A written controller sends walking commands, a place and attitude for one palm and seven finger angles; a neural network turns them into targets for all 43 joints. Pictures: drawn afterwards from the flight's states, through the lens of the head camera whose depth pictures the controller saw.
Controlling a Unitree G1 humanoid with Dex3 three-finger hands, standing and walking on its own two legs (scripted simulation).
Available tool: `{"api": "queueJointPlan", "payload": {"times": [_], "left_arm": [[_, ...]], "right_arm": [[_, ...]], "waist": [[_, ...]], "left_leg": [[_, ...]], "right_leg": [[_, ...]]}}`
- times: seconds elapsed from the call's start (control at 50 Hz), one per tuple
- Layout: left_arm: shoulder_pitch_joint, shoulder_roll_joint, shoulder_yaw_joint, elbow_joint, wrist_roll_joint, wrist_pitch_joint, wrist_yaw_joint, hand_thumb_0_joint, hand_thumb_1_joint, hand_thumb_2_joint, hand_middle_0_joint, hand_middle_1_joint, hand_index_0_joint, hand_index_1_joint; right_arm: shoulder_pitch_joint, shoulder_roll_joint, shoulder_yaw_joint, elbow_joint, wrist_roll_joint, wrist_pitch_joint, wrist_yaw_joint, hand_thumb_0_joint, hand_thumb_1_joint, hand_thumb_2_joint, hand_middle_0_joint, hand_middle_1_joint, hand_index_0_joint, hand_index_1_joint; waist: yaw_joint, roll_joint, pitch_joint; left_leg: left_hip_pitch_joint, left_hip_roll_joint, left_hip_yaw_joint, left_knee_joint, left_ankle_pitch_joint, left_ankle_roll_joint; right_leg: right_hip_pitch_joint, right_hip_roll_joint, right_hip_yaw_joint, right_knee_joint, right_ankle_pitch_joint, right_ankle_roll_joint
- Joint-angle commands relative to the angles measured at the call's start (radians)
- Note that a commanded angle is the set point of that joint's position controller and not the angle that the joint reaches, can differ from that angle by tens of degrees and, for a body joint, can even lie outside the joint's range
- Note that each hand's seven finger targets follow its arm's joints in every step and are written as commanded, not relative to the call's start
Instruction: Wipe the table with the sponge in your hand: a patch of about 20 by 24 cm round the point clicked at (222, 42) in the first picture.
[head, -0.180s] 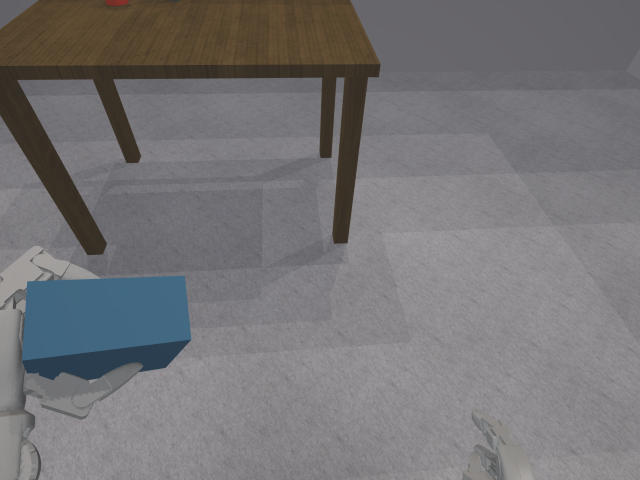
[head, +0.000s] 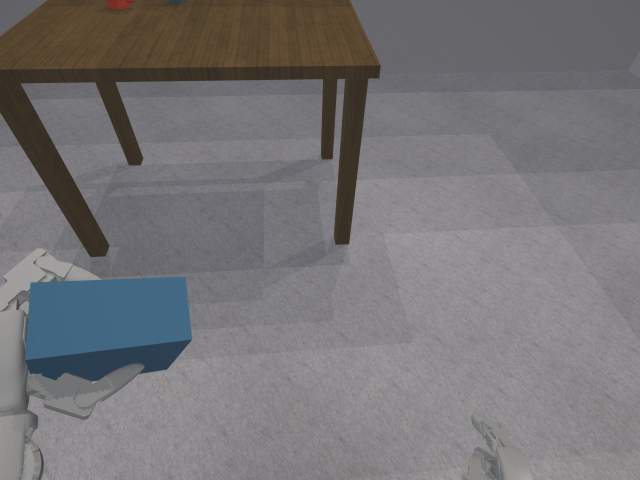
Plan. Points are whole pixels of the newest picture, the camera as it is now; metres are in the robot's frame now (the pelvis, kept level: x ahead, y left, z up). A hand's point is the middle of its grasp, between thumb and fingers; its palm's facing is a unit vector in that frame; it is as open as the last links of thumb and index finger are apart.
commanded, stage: stand and wait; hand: left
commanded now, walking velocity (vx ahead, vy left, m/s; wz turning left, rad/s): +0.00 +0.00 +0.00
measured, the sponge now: (133, 331) +0.23 +0.20 +0.14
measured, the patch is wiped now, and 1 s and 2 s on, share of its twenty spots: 0.00 0.00 0.00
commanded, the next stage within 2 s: look at it before walking up in 0.08 s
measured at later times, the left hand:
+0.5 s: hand (75, 330) +0.21 +0.24 +0.16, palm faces +0.42 -0.82 -0.39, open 10.5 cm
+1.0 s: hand (20, 309) +0.21 +0.28 +0.18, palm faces +0.59 -0.68 -0.43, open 10.5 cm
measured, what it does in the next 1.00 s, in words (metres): lifts its right foot, turning left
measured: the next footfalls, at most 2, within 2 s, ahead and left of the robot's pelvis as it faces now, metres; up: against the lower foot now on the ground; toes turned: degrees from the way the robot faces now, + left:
right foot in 1.12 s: +0.22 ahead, -0.10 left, +0.00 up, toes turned +13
left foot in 1.70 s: +0.31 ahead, +0.10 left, +0.00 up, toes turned +47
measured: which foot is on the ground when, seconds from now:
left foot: down 0.00-1.00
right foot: down 0.00-0.66, up 0.68-1.00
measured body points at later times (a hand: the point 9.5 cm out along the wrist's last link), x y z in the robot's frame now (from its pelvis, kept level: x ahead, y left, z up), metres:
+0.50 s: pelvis +0.01 +0.00 +0.00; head +0.00 +0.01 +0.45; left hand +0.18 +0.29 +0.18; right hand +0.16 -0.23 -0.09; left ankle +0.04 +0.12 -0.73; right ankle +0.05 -0.13 -0.73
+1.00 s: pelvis +0.08 +0.00 +0.01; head +0.09 +0.01 +0.46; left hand +0.18 +0.32 +0.21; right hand +0.28 -0.15 -0.09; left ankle +0.05 +0.12 -0.74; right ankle +0.14 -0.13 -0.67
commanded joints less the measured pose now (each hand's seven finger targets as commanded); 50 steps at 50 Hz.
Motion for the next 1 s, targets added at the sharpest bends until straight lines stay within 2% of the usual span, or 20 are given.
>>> {"api": "queueJointPlan", "payload": {"times": [0.0, 0.08, 0.3, 0.36, 0.42, 0.48, 0.5, 0.54, 0.56, 0.58, 0.6, 0.62, 0.64, 0.66, 0.68, 0.72, 0.76, 0.8, 0.9, 0.98], "left_arm": [[-0.100, 0.176, 0.116, -0.233, -0.010, -0.072, 0.026, 0.000, 0.100, 1.300, -1.200, -1.600, -1.200, -1.600], [-0.089, 0.169, 0.111, -0.211, -0.011, -0.070, 0.027, 0.000, 0.100, 1.300, -1.200, -1.600, -1.200, -1.600], [-0.092, 0.177, 0.118, -0.261, -0.010, -0.075, 0.028, 0.000, 0.100, 1.300, -1.200, -1.600, -1.200, -1.600], [-0.082, 0.175, 0.117, -0.257, -0.011, -0.075, 0.032, 0.000, 0.100, 1.300, -1.200, -1.600, -1.200, -1.600], [-0.071, 0.178, 0.121, -0.263, -0.008, -0.059, 0.037, 0.000, 0.100, 1.300, -1.200, -1.600, -1.200, -1.600], [-0.066, 0.184, 0.132, -0.254, -0.005, -0.044, 0.040, 0.000, 0.100, 1.300, -1.200, -1.600, -1.200, -1.600], [-0.083, 0.200, 0.147, -0.261, -0.005, -0.044, 0.042, 0.000, 0.100, 1.300, -1.200, -1.600, -1.200, -1.600], [-0.104, 0.221, 0.164, -0.289, -0.011, -0.060, 0.051, 0.000, 0.100, 1.300, -1.200, -1.600, -1.200, -1.600], [-0.101, 0.218, 0.165, -0.298, -0.012, -0.067, 0.053, 0.000, 0.100, 1.300, -1.200, -1.600, -1.200, -1.600], [-0.071, 0.216, 0.175, -0.289, -0.008, -0.070, 0.053, 0.000, 0.100, 1.300, -1.200, -1.600, -1.200, -1.600], [-0.059, 0.202, 0.159, -0.280, -0.011, -0.058, 0.046, 0.000, 0.100, 1.300, -1.200, -1.600, -1.200, -1.600], [-0.049, 0.203, 0.156, -0.308, -0.019, -0.053, 0.040, 0.000, 0.100, 1.300, -1.200, -1.600, -1.200, -1.600], [-0.068, 0.190, 0.146, -0.392, -0.022, -0.069, 0.036, 0.000, 0.100, 1.300, -1.200, -1.600, -1.200, -1.600], [-0.076, 0.202, 0.149, -0.442, -0.007, -0.092, 0.041, 0.000, 0.100, 1.300, -1.200, -1.600, -1.200, -1.600], [-0.100, 0.258, 0.183, -0.406, 0.017, -0.101, 0.039, 0.000, 0.100, 1.300, -1.200, -1.600, -1.200, -1.600], [-0.130, 0.215, 0.152, -0.398, 0.014, -0.090, 0.027, 0.000, 0.100, 1.300, -1.200, -1.600, -1.200, -1.600], [-0.111, 0.182, 0.120, -0.412, 0.015, -0.088, 0.021, 0.000, 0.100, 1.300, -1.200, -1.600, -1.200, -1.600], [-0.079, 0.181, 0.127, -0.415, 0.005, -0.084, 0.017, 0.000, 0.100, 1.300, -1.200, -1.600, -1.200, -1.600], [-0.005, 0.162, 0.134, -0.322, -0.015, -0.067, 0.000, 0.000, 0.100, 1.300, -1.200, -1.600, -1.200, -1.600], [-0.045, 0.164, 0.137, -0.270, -0.024, -0.064, -0.009, 0.000, 0.100, 1.300, -1.200, -1.600, -1.200, -1.600]], "right_arm": [[-0.104, -0.121, -0.047, -0.159, -0.001, -0.048, -0.010, 0.000, -0.900, -0.900, 0.200, 0.300, 0.200, 0.300], [-0.095, -0.116, -0.045, -0.153, -0.002, -0.047, -0.009, 0.000, -0.900, -0.900, 0.200, 0.300, 0.200, 0.300], [-0.103, -0.121, -0.047, -0.161, 0.003, -0.056, -0.010, 0.000, -0.900, -0.900, 0.200, 0.300, 0.200, 0.300], [-0.094, -0.123, -0.052, -0.158, 0.001, -0.049, -0.005, 0.000, -0.900, -0.900, 0.200, 0.300, 0.200, 0.300], [-0.095, -0.122, -0.055, -0.167, -0.003, -0.035, -0.007, 0.000, -0.900, -0.900, 0.200, 0.300, 0.200, 0.300], [-0.095, -0.111, -0.056, -0.166, -0.005, -0.022, -0.012, 0.000, -0.900, -0.900, 0.200, 0.300, 0.200, 0.300], [-0.089, -0.111, -0.057, -0.163, -0.006, -0.022, -0.010, 0.000, -0.900, -0.900, 0.200, 0.300, 0.200, 0.300], [-0.089, -0.101, -0.058, -0.144, -0.008, -0.035, -0.007, 0.000, -0.900, -0.900, 0.200, 0.300, 0.200, 0.300], [-0.095, -0.099, -0.056, -0.143, -0.010, -0.040, -0.007, 0.000, -0.900, -0.900, 0.200, 0.300, 0.200, 0.300], [-0.087, -0.089, -0.049, -0.141, -0.017, -0.038, -0.006, 0.000, -0.900, -0.900, 0.200, 0.300, 0.200, 0.300], [-0.075, -0.089, -0.050, -0.142, -0.010, -0.032, -0.006, 0.000, -0.900, -0.900, 0.200, 0.300, 0.200, 0.300], [-0.066, -0.094, -0.053, -0.145, -0.005, -0.025, -0.012, 0.000, -0.900, -0.900, 0.200, 0.300, 0.200, 0.300], [-0.073, -0.135, -0.068, -0.154, -0.004, -0.032, -0.014, 0.000, -0.900, -0.900, 0.200, 0.300, 0.200, 0.300], [-0.075, -0.117, -0.065, -0.159, -0.007, -0.043, -0.006, 0.000, -0.900, -0.900, 0.200, 0.300, 0.200, 0.300], [-0.073, -0.102, -0.058, -0.128, -0.013, -0.049, 0.004, 0.000, -0.900, -0.900, 0.200, 0.300, 0.200, 0.300], [-0.075, -0.119, -0.073, -0.114, -0.013, -0.058, 0.008, 0.000, -0.900, -0.900, 0.200, 0.300, 0.200, 0.300], [-0.064, -0.117, -0.077, -0.095, -0.004, -0.072, 0.016, 0.000, -0.900, -0.900, 0.200, 0.300, 0.200, 0.300], [-0.060, -0.115, -0.077, -0.096, 0.002, -0.084, 0.018, 0.000, -0.900, -0.900, 0.200, 0.300, 0.200, 0.300], [-0.051, -0.110, -0.074, -0.098, 0.003, -0.084, 0.010, 0.000, -0.900, -0.900, 0.200, 0.300, 0.200, 0.300], [-0.062, -0.108, -0.070, -0.097, -0.004, -0.080, -0.004, 0.000, -0.900, -0.900, 0.200, 0.300, 0.200, 0.300]], "waist": [[0.002, 0.045, -0.074], [0.000, 0.011, -0.075], [0.004, 0.076, -0.101], [-0.001, 0.078, -0.097], [-0.009, 0.052, -0.044], [-0.010, -0.037, -0.001], [-0.008, -0.102, -0.007], [-0.003, -0.212, -0.067], [0.004, -0.208, -0.085], [0.002, -0.155, -0.101], [-0.021, -0.109, -0.101], [-0.038, 0.000, -0.066], [-0.039, 0.296, -0.077], [-0.036, 0.393, -0.090], [-0.029, 0.254, -0.082], [-0.036, 0.146, -0.026], [-0.024, 0.176, -0.043], [-0.018, 0.201, -0.066], [-0.015, 0.208, -0.060], [-0.009, 0.220, -0.040]], "left_leg": [[-0.058, 0.055, -0.041, -0.140, -0.098, 0.017], [-0.047, 0.049, -0.034, -0.119, -0.100, 0.020], [-0.053, 0.071, -0.059, -0.159, -0.051, 0.022], [-0.100, 0.076, -0.081, -0.143, -0.134, 0.042], [-0.166, 0.065, -0.112, -0.119, -0.377, 0.064], [-0.254, 0.023, -0.080, 0.014, -0.394, 0.052], [-0.289, 0.002, -0.039, 0.113, -0.334, 0.039], [-0.270, -0.009, 0.055, 0.288, -0.189, 0.018], [-0.265, 0.012, 0.050, 0.275, -0.211, 0.015], [-0.169, 0.020, 0.058, 0.206, -0.211, 0.020], [-0.031, 0.017, 0.060, 0.085, -0.188, 0.022], [0.077, 0.021, 0.020, -0.056, -0.164, 0.043], [0.209, 0.200, -0.328, -0.196, -0.114, 0.132], [0.270, 0.352, -0.624, -0.238, 0.080, 0.222], [0.203, 0.377, -0.641, -0.242, -0.041, 0.233], [0.130, 0.350, -0.591, -0.226, -0.073, 0.252], [0.149, 0.263, -0.429, -0.213, -0.013, 0.219], [0.160, 0.214, -0.355, -0.208, 0.020, 0.197], [0.123, 0.188, -0.304, -0.235, -0.023, 0.192], [0.076, 0.202, -0.321, -0.233, -0.022, 0.214]], "right_leg": [[0.070, -0.048, 0.064, -0.091, -0.081, -0.010], [0.055, -0.059, 0.080, -0.110, -0.102, -0.014], [0.108, -0.032, 0.039, -0.052, -0.023, -0.005], [0.114, -0.058, 0.020, -0.015, -0.106, -0.004], [0.035, -0.099, 0.041, -0.031, -0.370, -0.024], [0.008, -0.181, 0.140, -0.096, -0.551, -0.079], [0.042, -0.239, 0.188, -0.125, -0.556, -0.109], [0.140, -0.378, 0.262, -0.126, -0.314, -0.172], [0.177, -0.400, 0.233, -0.084, -0.163, -0.190], [0.104, -0.372, 0.156, -0.050, -0.143, -0.163], [-0.004, -0.327, 0.056, 0.032, -0.231, -0.109], [-0.118, -0.227, -0.035, 0.215, -0.249, -0.055], [-0.320, -0.073, -0.137, 0.532, -0.321, 0.023], [-0.438, -0.030, -0.071, 0.726, -0.480, 0.036], [-0.426, -0.085, 0.013, 0.790, -0.414, 0.020], [-0.439, -0.106, 0.047, 0.791, -0.365, 0.037], [-0.419, -0.090, -0.003, 0.765, -0.271, 0.052], [-0.393, -0.077, -0.038, 0.713, -0.222, 0.060], [-0.332, -0.064, -0.083, 0.564, -0.192, 0.073], [-0.237, -0.056, -0.101, 0.385, -0.242, 0.074]]}}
